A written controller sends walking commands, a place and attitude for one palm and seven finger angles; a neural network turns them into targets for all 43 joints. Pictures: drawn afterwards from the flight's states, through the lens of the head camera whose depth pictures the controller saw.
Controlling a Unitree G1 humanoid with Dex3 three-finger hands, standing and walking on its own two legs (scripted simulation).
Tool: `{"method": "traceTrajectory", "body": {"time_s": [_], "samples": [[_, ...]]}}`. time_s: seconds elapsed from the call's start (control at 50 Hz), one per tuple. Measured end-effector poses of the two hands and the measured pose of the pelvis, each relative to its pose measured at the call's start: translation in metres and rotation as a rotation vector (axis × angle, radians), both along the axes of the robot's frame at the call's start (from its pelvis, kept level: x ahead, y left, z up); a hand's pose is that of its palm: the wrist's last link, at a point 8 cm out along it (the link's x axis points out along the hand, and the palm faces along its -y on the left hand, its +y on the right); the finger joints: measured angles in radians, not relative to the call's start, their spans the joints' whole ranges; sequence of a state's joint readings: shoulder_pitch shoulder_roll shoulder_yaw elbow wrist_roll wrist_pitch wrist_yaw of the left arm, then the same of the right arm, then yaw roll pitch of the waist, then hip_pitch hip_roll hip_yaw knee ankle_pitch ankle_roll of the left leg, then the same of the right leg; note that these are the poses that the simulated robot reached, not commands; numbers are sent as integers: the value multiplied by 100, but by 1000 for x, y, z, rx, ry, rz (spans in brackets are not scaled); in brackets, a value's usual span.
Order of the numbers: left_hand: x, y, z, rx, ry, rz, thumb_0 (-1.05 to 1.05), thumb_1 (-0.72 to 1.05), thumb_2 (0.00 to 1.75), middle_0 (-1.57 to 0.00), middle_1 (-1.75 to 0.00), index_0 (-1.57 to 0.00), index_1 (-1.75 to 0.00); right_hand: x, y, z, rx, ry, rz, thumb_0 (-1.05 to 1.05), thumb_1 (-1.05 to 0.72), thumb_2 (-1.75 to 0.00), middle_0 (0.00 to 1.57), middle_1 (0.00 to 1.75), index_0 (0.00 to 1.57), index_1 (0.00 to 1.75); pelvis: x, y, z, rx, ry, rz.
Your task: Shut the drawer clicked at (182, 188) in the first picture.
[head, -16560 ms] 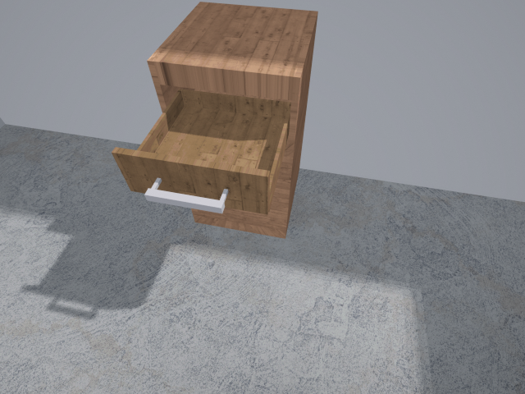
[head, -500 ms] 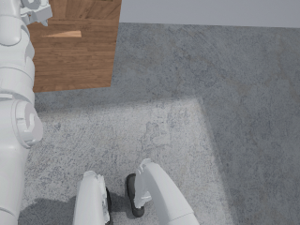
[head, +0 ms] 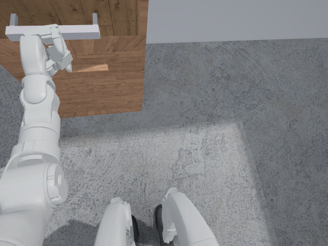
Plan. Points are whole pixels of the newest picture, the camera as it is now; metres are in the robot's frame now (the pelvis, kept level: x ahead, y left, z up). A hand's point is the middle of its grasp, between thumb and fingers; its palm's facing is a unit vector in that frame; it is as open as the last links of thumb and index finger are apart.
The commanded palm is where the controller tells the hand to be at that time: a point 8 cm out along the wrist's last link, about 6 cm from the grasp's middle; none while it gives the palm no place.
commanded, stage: draw the hand back to the body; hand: left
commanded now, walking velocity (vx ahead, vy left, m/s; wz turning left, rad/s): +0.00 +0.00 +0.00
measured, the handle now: (55, 25) +0.64 +0.19 +0.02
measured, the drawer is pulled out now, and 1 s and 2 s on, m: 0.00 0.00 0.00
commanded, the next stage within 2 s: step back with the hand held close in 1.24 s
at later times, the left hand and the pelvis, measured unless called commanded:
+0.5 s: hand (1, 124) +0.35 +0.19 +0.15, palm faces +0.08 -0.98 -0.19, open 3.2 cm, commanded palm +0.32 +0.25 +0.18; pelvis +0.04 +0.01 +0.10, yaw +3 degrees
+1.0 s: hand out of the picture +0.23 +0.26 +0.28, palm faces +0.38 -0.85 -0.37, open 3.2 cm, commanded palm +0.17 +0.30 +0.30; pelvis +0.05 +0.01 +0.14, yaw +4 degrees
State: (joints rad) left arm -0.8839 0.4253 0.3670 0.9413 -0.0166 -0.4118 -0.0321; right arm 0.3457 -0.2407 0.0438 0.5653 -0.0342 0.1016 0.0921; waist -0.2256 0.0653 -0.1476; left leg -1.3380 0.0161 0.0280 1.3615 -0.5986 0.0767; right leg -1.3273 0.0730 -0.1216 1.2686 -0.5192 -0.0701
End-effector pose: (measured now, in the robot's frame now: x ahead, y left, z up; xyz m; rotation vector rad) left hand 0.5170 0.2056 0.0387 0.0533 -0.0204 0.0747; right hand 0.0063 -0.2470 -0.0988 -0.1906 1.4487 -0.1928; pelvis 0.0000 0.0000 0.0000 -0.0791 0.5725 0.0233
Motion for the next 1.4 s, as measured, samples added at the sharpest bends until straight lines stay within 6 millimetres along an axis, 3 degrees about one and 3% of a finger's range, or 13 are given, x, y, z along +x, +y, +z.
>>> {"method": "traceTrajectory", "body": {"time_s": [0.18,0.34,0.44,0.56,0.66,0.78,0.92,1.1,1.16,1.3,1.4], "samples": [[-75,27,54,-23,96,16,1,88,89,-140,-160,-140,-160,81,2,49,42,-203,67,0,-91,-90,20,30,20,30,25,-4,57,31,-133,19],[-129,30,99,-13,2,-44,1,89,90,-140,-160,-140,-160,155,-6,91,-9,-450,147,0,-91,-90,20,30,20,30,35,0,79,37,-251,45],[-169,33,111,67,86,-27,1,89,89,-140,-160,-140,-160,182,4,113,-7,-550,133,0,-91,-90,20,30,20,30,36,5,93,52,-332,35],[-213,47,140,170,144,86,1,89,89,-140,-160,-140,-160,204,32,134,27,-631,152,1,-91,-90,20,30,20,30,36,9,112,65,-429,41],[-235,66,175,207,98,183,2,89,89,-140,-160,-140,-160,216,55,146,65,-681,193,1,-91,-90,20,30,20,30,36,12,123,71,-497,49],[-264,70,209,232,33,212,1,89,89,-140,-160,-140,-160,224,69,157,101,-733,226,1,-90,-90,20,30,20,30,40,16,132,76,-557,50],[-305,82,234,283,1,263,1,89,89,-140,-160,-140,-160,227,66,163,95,-753,252,1,-90,-90,20,30,20,30,45,16,137,78,-596,50],[-357,93,287,423,-126,362,1,89,89,-140,-160,-140,-160,228,54,166,88,-793,270,1,-90,-90,20,30,20,30,44,12,138,81,-620,57],[-366,92,289,427,-138,383,1,89,89,-140,-160,-140,-160,228,52,166,91,-800,267,1,-90,-90,20,30,20,30,40,10,138,83,-626,60],[-364,84,260,353,-59,388,1,89,89,-140,-160,-140,-160,218,46,163,79,-786,260,1,-90,-90,20,30,20,30,33,2,138,87,-626,59],[-362,75,273,384,-110,360,2,89,89,-140,-160,-140,-160,211,40,162,72,-798,246,1,-90,-90,20,30,20,30,36,-1,137,86,-628,53]]}}
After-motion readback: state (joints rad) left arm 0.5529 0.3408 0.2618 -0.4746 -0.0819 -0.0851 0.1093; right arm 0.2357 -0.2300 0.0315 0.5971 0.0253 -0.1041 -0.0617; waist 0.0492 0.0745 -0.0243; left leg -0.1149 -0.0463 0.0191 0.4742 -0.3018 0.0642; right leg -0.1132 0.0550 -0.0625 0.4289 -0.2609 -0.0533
